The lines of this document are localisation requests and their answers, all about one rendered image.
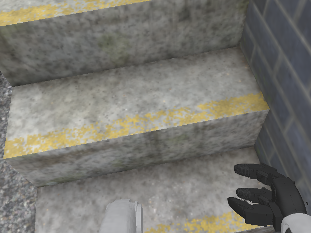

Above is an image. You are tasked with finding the robot right forearm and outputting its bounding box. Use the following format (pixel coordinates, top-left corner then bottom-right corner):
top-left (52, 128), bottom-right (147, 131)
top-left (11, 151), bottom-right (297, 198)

top-left (281, 213), bottom-right (311, 233)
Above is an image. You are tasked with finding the right robot hand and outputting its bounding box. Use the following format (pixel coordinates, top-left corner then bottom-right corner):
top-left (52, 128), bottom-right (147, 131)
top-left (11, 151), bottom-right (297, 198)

top-left (227, 162), bottom-right (308, 232)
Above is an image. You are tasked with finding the robot left thigh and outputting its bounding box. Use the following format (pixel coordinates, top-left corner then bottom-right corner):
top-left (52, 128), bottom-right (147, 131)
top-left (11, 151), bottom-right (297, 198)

top-left (98, 199), bottom-right (143, 233)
